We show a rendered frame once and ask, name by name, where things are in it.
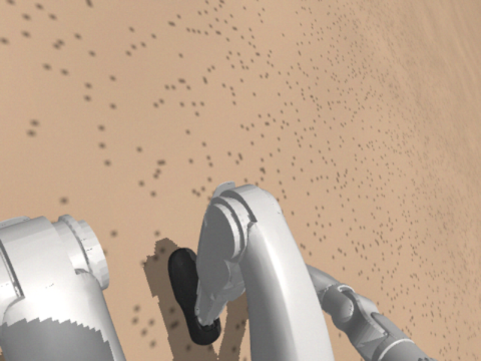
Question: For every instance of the right robot hand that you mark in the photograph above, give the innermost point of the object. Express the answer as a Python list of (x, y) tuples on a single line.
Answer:
[(321, 281)]

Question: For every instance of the right robot foot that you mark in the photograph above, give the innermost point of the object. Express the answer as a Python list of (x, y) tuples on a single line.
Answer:
[(184, 281)]

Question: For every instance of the right robot arm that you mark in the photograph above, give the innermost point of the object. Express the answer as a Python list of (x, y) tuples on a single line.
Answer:
[(374, 336)]

